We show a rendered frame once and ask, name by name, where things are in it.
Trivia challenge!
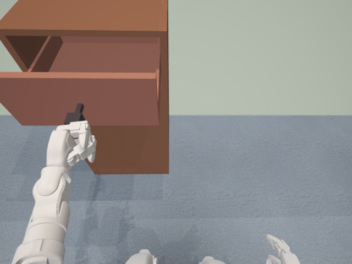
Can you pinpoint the cabinet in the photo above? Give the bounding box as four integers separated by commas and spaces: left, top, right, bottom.
0, 0, 169, 174

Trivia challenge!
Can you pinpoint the handle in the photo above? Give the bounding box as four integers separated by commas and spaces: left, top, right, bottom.
64, 103, 85, 125

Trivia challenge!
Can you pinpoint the robot right hand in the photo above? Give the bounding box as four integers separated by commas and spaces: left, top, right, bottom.
266, 234, 301, 264

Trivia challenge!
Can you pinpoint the robot left hand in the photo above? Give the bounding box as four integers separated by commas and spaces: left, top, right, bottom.
46, 120, 97, 172

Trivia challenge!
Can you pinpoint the drawer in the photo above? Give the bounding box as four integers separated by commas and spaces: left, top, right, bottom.
0, 36, 161, 125

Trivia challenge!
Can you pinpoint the robot right shin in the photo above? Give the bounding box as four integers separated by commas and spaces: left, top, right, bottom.
203, 256, 214, 261

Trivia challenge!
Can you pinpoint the left robot thigh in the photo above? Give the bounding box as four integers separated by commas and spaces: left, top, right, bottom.
125, 253, 158, 264

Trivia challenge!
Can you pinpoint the robot left forearm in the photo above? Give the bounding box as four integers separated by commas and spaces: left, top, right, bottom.
12, 166, 73, 264

